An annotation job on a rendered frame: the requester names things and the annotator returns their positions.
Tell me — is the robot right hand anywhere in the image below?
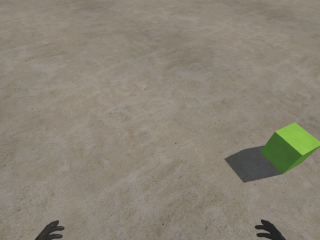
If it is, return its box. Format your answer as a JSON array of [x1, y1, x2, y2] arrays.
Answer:
[[255, 219, 286, 240]]

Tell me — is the robot left hand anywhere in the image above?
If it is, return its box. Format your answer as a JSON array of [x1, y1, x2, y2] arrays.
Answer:
[[35, 220, 65, 240]]

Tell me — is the carton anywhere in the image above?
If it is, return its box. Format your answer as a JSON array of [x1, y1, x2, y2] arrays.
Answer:
[[260, 122, 320, 174]]

